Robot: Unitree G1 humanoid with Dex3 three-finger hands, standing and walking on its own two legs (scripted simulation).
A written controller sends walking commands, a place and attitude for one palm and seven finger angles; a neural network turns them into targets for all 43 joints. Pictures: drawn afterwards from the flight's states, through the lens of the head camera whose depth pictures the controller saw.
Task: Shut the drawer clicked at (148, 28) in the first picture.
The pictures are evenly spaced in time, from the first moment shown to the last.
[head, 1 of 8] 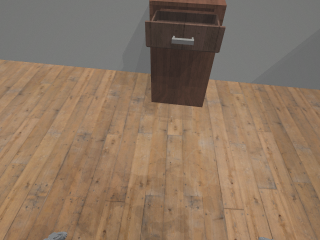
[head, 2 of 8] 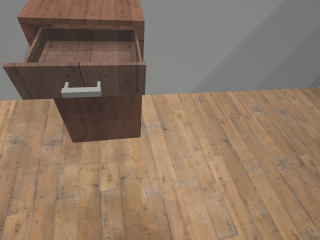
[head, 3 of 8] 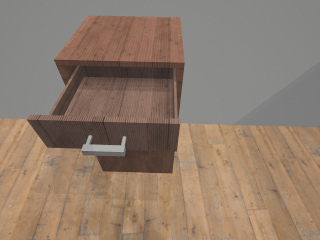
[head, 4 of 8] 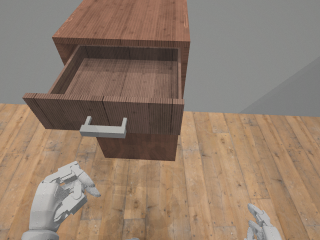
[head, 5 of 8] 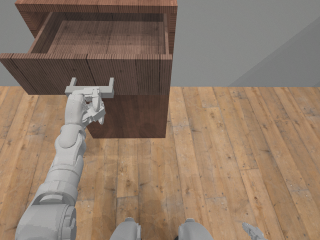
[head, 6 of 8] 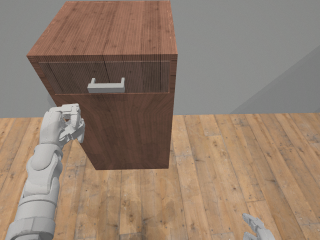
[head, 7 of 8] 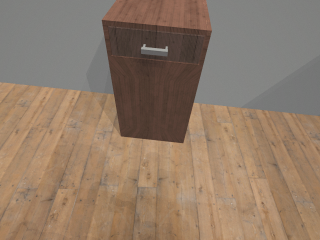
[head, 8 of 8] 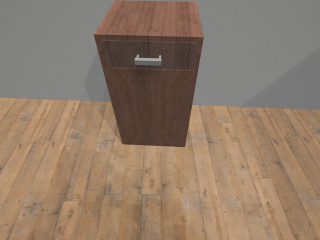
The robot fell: no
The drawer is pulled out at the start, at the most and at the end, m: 0.28 0.28 0.00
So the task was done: yes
